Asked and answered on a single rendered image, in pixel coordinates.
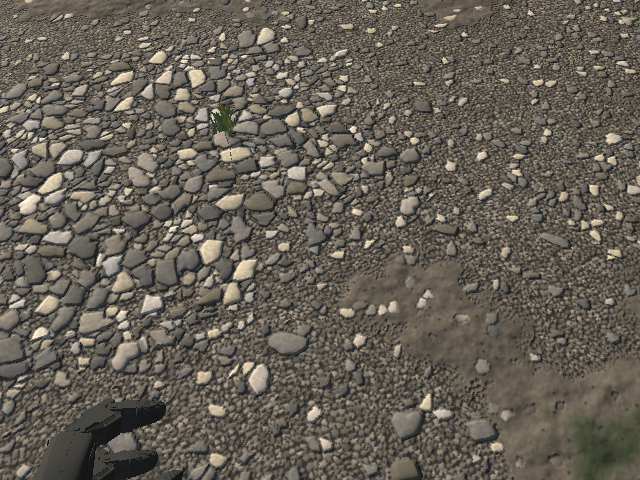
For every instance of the robot left hand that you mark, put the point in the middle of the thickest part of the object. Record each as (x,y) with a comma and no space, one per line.
(71,454)

